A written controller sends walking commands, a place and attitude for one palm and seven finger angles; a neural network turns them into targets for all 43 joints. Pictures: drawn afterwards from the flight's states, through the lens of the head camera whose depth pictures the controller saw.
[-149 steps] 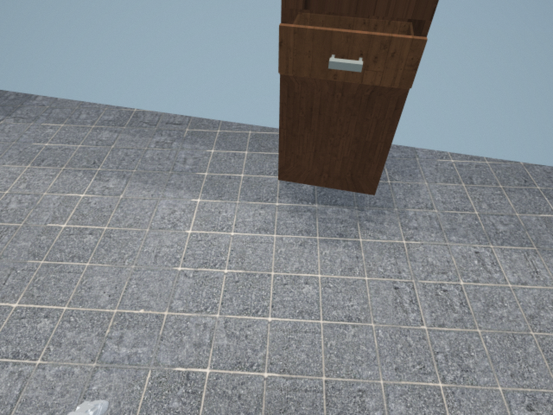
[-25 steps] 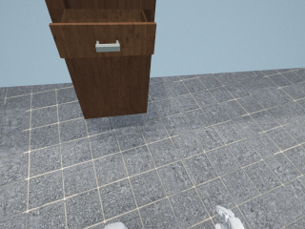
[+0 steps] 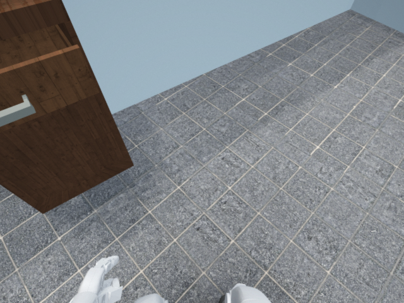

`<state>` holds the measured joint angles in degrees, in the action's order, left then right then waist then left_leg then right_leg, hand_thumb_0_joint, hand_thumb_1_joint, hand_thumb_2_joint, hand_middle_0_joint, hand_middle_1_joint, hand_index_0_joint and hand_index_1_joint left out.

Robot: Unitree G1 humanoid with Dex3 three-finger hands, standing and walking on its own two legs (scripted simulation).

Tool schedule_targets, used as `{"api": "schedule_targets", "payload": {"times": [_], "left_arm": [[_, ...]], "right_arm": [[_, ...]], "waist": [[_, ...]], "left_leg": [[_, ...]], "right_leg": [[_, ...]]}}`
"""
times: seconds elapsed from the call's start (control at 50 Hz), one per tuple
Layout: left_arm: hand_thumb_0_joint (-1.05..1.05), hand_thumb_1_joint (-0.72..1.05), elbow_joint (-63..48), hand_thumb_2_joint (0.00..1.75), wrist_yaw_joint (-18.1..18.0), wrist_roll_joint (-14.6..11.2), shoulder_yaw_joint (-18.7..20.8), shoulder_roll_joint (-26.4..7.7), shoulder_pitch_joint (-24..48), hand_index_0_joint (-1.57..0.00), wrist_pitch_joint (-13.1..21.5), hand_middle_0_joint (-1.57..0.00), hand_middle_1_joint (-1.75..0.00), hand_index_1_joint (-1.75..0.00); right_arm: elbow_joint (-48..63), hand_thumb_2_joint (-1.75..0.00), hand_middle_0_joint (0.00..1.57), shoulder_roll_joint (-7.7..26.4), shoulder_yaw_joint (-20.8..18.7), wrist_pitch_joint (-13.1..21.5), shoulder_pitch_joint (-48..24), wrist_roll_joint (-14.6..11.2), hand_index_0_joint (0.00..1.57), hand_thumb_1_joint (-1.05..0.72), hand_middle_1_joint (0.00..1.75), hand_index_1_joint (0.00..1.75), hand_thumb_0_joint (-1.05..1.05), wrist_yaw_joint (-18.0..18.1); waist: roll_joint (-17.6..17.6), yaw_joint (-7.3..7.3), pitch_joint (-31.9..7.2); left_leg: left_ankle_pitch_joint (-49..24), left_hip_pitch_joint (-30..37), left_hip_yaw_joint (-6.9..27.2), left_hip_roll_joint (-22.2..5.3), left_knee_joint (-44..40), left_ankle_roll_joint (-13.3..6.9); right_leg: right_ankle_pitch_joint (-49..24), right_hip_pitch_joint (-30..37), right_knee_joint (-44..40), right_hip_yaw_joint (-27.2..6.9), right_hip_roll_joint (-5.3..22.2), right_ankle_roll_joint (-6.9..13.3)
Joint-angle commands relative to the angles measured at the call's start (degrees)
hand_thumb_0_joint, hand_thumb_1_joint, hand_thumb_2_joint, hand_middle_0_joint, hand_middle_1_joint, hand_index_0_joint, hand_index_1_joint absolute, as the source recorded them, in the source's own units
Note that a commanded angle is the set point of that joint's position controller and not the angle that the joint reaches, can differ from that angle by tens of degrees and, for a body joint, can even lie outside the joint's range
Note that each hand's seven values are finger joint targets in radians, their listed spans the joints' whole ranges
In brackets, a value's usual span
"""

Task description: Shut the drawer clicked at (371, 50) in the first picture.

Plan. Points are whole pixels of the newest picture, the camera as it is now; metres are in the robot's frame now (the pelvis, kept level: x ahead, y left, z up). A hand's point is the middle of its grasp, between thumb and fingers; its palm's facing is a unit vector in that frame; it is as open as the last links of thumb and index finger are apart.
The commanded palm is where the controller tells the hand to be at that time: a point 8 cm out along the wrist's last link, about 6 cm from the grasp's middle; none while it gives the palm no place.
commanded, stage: turn to face it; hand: left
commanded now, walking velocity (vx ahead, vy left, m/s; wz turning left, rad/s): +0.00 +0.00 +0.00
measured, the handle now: (9, 109) +0.57 +0.51 +0.01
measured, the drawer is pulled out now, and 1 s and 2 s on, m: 0.15 0.15 0.15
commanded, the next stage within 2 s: take the last steps up to it in 1.12 s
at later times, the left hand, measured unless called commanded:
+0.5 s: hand out of the picture +0.08 +0.25 -0.15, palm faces +0.16 -0.96 -0.21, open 7.4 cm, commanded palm none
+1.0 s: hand out of the picture +0.01 +0.20 -0.13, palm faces +0.42 -0.87 -0.25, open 7.4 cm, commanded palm none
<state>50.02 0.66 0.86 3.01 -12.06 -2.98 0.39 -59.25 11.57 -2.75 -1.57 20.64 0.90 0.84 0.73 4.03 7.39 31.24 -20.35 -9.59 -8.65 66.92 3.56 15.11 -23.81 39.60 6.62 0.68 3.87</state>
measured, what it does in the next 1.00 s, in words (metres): steps on the spot, turning left: left foot, then right foot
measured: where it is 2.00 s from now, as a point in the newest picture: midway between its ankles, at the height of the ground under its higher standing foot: outside the picture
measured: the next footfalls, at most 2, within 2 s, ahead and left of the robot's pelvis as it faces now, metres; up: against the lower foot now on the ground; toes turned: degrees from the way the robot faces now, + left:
left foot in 0.26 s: +0.11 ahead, +0.14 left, +0.00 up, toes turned +6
right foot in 0.70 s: +0.10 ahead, -0.10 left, +0.00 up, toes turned +12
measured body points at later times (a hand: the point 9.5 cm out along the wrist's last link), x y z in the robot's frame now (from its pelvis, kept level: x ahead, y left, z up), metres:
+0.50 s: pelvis +0.05 +0.04 +0.03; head +0.08 +0.07 +0.47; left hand +0.07 +0.30 -0.13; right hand +0.12 -0.19 -0.11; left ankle +0.07 +0.14 -0.72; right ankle +0.02 -0.11 -0.65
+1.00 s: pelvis +0.03 +0.00 +0.02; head +0.06 +0.00 +0.47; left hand -0.01 +0.25 -0.12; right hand +0.23 -0.20 -0.12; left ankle -0.03 +0.13 -0.66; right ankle +0.06 -0.11 -0.72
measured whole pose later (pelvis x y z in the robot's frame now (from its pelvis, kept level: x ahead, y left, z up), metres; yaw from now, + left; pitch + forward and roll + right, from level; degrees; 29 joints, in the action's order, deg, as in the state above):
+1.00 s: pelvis +0.03 +0.00 +0.02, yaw +24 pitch -1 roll +2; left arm 51.8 -1.3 1.9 1.5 -10.6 -13.9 -0.2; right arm -54.0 15.0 -4.2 -4.7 8.0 1.3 -1.3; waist -0.1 -0.2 3.8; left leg 25.1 -24.4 -1.9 -1.5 54.1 3.3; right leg 18.5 -10.7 30.6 10.2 7.1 -0.6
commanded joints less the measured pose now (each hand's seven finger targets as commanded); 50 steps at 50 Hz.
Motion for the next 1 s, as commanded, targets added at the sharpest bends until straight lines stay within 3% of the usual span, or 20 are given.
{"api": "schedule_targets", "payload": {"times": [0.0, 0.04, 0.14, 0.2, 0.22, 0.26, 0.28, 0.3, 0.34, 0.38, 0.5, 0.6, 0.64, 0.66, 0.68, 0.7, 0.72, 0.76, 0.82, 0.98], "left_arm": [[0.00, 0.90, -2.64, 0.90, -2.29, -0.06, 3.00, -10.39, -3.79, -0.20, -0.68, -0.20, -0.30, -0.30], [0.00, 0.90, -2.26, 0.90, -2.38, 0.36, 2.37, -8.92, -3.20, -0.20, -0.33, -0.20, -0.30, -0.30], [0.00, 0.90, 0.68, 0.90, -2.29, 0.65, 0.89, -6.57, -5.90, -0.20, -0.01, -0.20, -0.30, -0.30], [0.00, 0.90, 2.39, 0.90, -2.37, -0.16, 0.59, -5.93, -6.63, -0.20, -0.38, -0.20, -0.30, -0.30], [0.00, 0.90, 2.33, 0.90, -2.32, -0.43, 0.56, -4.69, -7.91, -0.20, -0.87, -0.20, -0.30, -0.30], [0.00, 0.90, 1.19, 0.90, -2.12, -0.49, 0.51, -1.79, -9.86, -0.20, -1.58, -0.20, -0.30, -0.30], [0.00, 0.90, 1.11, 0.90, -2.31, -0.16, 0.84, -2.51, -7.43, -0.20, -1.76, -0.20, -0.30, -0.30], [0.00, 0.90, 0.62, 0.90, -2.19, 0.15, 1.22, -3.72, -6.83, -0.20, -1.71, -0.20, -0.30, -0.30], [0.00, 0.90, 1.20, 0.90, -1.76, 0.07, 1.79, -3.54, -7.77, -0.20, -1.36, -0.20, -0.30, -0.30], [0.00, 0.90, 1.21, 0.90, -1.66, -0.14, 1.76, -2.90, -7.68, -0.20, -1.19, -0.20, -0.30, -0.30], [0.00, 0.90, -0.20, 0.90, -1.87, -0.57, 1.81, -3.21, -5.48, -0.20, -1.48, -0.20, -0.30, -0.30], [0.00, 0.90, -0.05, 0.90, -2.26, -0.94, 1.93, -4.42, -9.85, -0.20, -1.41, -0.20, -0.30, -0.30], [0.00, 0.90, 0.55, 0.90, -2.55, -0.89, 2.28, -5.74, -14.11, -0.20, -0.97, -0.20, -0.30, -0.30], [0.00, 0.90, 0.48, 0.90, -2.91, -0.18, 2.95, -9.19, -15.95, -0.20, -0.55, -0.20, -0.30, -0.30], [0.00, 0.90, -0.30, 0.90, -3.05, 0.72, 3.72, -14.39, -15.30, -0.20, -0.27, -0.20, -0.30, -0.30], [0.00, 0.90, -2.01, 0.90, -3.09, 0.29, 3.44, -14.91, -13.10, -0.20, -0.61, -0.20, -0.30, -0.30], [0.00, 0.90, -2.36, 0.90, -3.20, 0.19, 3.39, -12.98, -10.21, -0.20, -0.52, -0.20, -0.30, -0.30], [0.00, 0.90, -3.17, 0.90, -2.87, 0.28, 1.97, -9.26, -5.84, -0.20, -0.15, -0.20, -0.30, -0.30], [0.00, 0.90, -2.65, 0.90, -2.94, 0.47, 1.69, -8.99, -9.15, -0.20, 0.30, -0.20, -0.30, -0.30], [0.00, 0.90, 0.29, 0.90, -2.66, 1.06, 2.48, -12.74, -16.09, -0.20, -0.27, -0.20, -0.30, -0.30]], "right_arm": [[7.15, -0.90, 0.20, 5.20, -1.06, 0.52, -1.69, 0.39, 0.20, -0.90, 0.30, 0.30, 0.00, 0.66], [5.28, -0.90, 0.20, 3.68, -0.45, -0.01, 1.70, 0.56, 0.20, -0.90, 0.30, 0.30, 0.00, 0.63], [4.22, -0.90, 0.20, 0.82, 0.85, 0.89, 0.11, -0.04, 0.20, -0.90, 0.30, 0.30, 0.00, 0.20], [2.90, -0.90, 0.20, 1.09, 0.99, 1.49, 0.09, -0.20, 0.20, -0.90, 0.30, 0.30, 0.00, -0.07], [2.94, -0.90, 0.20, 2.99, 0.61, 1.64, -0.33, -0.13, 0.20, -0.90, 0.30, 0.30, 0.00, -0.20], [5.37, -0.90, 0.20, 9.19, -0.63, 1.46, -2.88, 0.75, 0.20, -0.90, 0.30, 0.30, 0.00, -0.20], [5.27, -0.90, 0.20, 9.44, -1.13, 1.65, -3.48, 1.02, 0.20, -0.90, 0.30, 0.30, 0.00, 0.21], [5.45, -0.90, 0.20, 9.83, -1.13, 1.69, -3.57, 0.82, 0.20, -0.90, 0.30, 0.30, 0.00, 0.48], [6.12, -0.90, 0.20, 9.34, -1.40, 1.72, -5.70, 0.76, 0.20, -0.90, 0.30, 0.30, 0.00, 0.67], [6.46, -0.90, 0.20, 9.56, -1.84, 1.73, -5.34, 0.62, 0.20, -0.90, 0.30, 0.30, 0.00, 0.66], [7.02, -0.90, 0.20, 11.13, -3.10, 0.94, -3.41, 0.52, 0.20, -0.90, 0.30, 0.30, 0.00, 0.35], [8.99, -0.90, 0.20, 12.56, -3.96, 0.07, -7.76, 0.52, 0.20, -0.90, 0.30, 0.30, 0.00, -0.24], [10.17, -0.90, 0.20, 12.00, -4.01, -0.28, -10.08, 0.08, 0.20, -0.90, 0.30, 0.30, 0.00, -0.59], [10.88, -0.90, 0.20, 9.32, -3.83, -0.37, -10.17, -0.40, 0.20, -0.90, 0.30, 0.30, 0.00, -0.99], [12.71, -0.90, 0.20, 5.73, -3.20, -0.26, -10.62, -0.41, 0.20, -0.90, 0.30, 0.30, 0.00, -1.21], [12.70, -0.90, 0.20, 8.47, -3.86, -0.65, -10.83, 0.37, 0.20, -0.90, 0.30, 0.30, 0.00, -1.18], [11.98, -0.90, 0.20, 7.95, -4.00, -1.54, -12.68, 0.56, 0.20, -0.90, 0.30, 0.30, 0.00, -1.43], [9.98, -0.90, 0.20, 7.59, -3.66, -1.77, -10.27, 0.65, 0.20, -0.90, 0.30, 0.30, 0.00, -2.10], [9.82, -0.90, 0.20, 6.41, -2.92, -1.70, -11.15, 0.35, 0.20, -0.90, 0.30, 0.30, 0.00, -2.29], [11.37, -0.90, 0.20, 5.11, -1.15, -1.05, -17.98, -0.24, 0.20, -0.90, 0.30, 0.30, 0.00, -2.06]], "waist": [[-4.80, -2.60, -11.89], [-5.53, -1.15, -13.04], [-8.45, -2.43, -11.78], [-7.92, -2.29, -9.20], [-2.44, -2.85, -7.52], [12.95, -4.08, -3.01], [18.39, -2.50, -2.60], [18.02, -2.82, -2.77], [9.52, -3.71, -6.36], [7.24, -3.11, -9.61], [7.66, -0.97, -12.54], [9.00, -3.05, -13.38], [6.63, -5.46, -13.54], [-1.81, -6.35, -13.52], [-18.25, -6.60, -10.59], [-13.40, -6.11, -10.17], [-12.91, -5.11, -6.83], [-10.69, -2.24, -3.04], [-10.81, -3.44, -4.72], [-13.38, -7.34, -7.21]], "left_leg": [[-6.33, -9.54, 7.44, -1.15, 3.61, 1.24], [-7.82, -6.31, 6.44, 0.49, -0.35, 0.71], [-8.73, 0.33, 5.48, 3.57, -19.19, -1.02], [-19.22, 8.72, 4.96, 4.56, -35.38, -1.20], [-22.85, 10.95, 7.89, 2.83, -39.27, -2.07], [-25.34, 2.47, 26.53, -9.94, -49.67, -9.57], [-24.29, 1.45, 32.16, -11.07, -54.72, -12.49], [-27.92, 1.66, 32.72, -10.78, -53.98, -13.99], [-34.04, 7.87, 27.54, -8.20, -50.44, -14.24], [-40.51, 12.89, 23.21, -5.85, -47.95, -13.42], [-44.29, 16.59, 27.28, -5.12, -45.95, -14.61], [-41.02, 10.33, 30.07, -2.63, -44.16, -13.25], [-32.22, 2.46, 29.07, 0.55, -41.19, -9.96], [-21.48, -6.43, 24.73, 5.13, -33.96, -6.36], [-2.34, -16.65, 12.34, 13.67, -20.36, -1.48], [1.26, -14.16, 14.05, 11.16, -8.43, -1.92], [-0.94, -13.66, 14.80, 9.75, -1.95, -2.14], [-8.10, -14.48, 12.58, 7.83, 4.12, -1.07], [-9.01, -13.46, 9.69, 7.31, 1.13, 0.22], [-4.76, -4.00, 4.39, 8.33, -21.12, -0.86]], "right_leg": [[-25.67, 11.62, -18.90, -17.58, 15.27, 6.73], [-24.58, 9.11, -19.10, -13.73, 13.64, 6.18], [-16.03, 8.88, -20.21, -10.34, 11.75, 5.44], [-7.20, 6.76, -16.92, -6.91, 10.66, 1.40], [-2.37, 3.33, -13.80, -6.02, 9.35, -0.88], [9.41, 1.36, -3.37, -0.26, 2.09, -5.82], [15.02, -0.12, 6.62, -1.30, 0.97, -6.17], [16.74, -1.93, 13.54, -3.99, 1.71, -5.84], [13.45, -5.33, 19.75, -5.88, 2.31, -6.09], [11.52, -5.70, 18.32, -5.74, 2.36, -6.87], [12.78, -3.93, 10.84, -6.15, 1.19, -7.75], [8.67, 5.53, -1.31, -5.73, -0.74, -7.03], [-0.32, 16.17, -14.51, -5.46, 0.14, -6.62], [1.41, 23.64, -22.73, -12.62, 8.17, -4.31], [-1.00, 24.36, -26.65, -27.62, 23.76, 2.22], [-2.12, 15.44, -26.12, -26.78, 28.15, 5.57], [-2.38, 10.18, -25.86, -23.98, 24.00, 4.71], [-10.33, 9.35, -22.50, -12.81, 17.83, 2.87], [-22.32, 14.18, -19.51, -7.14, 16.79, 2.65], [-34.57, 19.45, -15.35, -5.11, 18.63, 3.66]]}}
